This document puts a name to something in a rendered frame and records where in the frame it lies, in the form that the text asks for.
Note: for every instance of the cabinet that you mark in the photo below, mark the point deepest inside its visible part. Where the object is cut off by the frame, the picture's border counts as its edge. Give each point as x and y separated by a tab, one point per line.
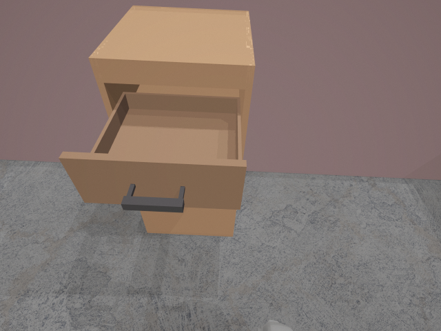
190	51

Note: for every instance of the drawer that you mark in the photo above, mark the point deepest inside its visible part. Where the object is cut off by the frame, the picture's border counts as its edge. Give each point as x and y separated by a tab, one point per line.
160	142

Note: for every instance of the handle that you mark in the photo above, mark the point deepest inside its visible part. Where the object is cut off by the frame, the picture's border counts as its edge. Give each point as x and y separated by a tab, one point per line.
154	204

